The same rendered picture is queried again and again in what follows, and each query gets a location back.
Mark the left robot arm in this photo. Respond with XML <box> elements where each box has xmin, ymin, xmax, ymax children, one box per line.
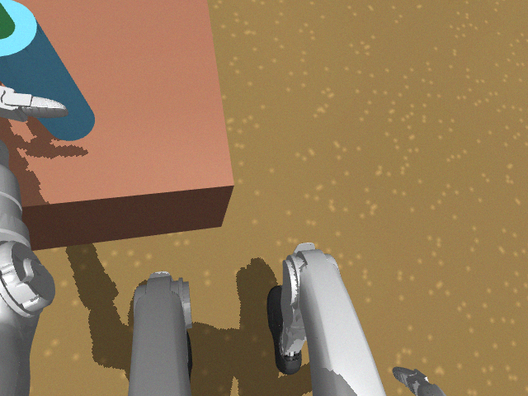
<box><xmin>0</xmin><ymin>140</ymin><xmax>55</xmax><ymax>396</ymax></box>

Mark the right robot foot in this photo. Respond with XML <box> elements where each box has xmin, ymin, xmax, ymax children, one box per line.
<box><xmin>266</xmin><ymin>285</ymin><xmax>302</xmax><ymax>375</ymax></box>

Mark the right robot hand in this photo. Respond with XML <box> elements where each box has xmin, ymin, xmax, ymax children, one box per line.
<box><xmin>393</xmin><ymin>367</ymin><xmax>446</xmax><ymax>396</ymax></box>

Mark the bottle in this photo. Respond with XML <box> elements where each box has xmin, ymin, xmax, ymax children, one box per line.
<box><xmin>0</xmin><ymin>0</ymin><xmax>95</xmax><ymax>141</ymax></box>

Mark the left robot hand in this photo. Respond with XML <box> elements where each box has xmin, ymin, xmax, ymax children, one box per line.
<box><xmin>0</xmin><ymin>86</ymin><xmax>68</xmax><ymax>122</ymax></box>

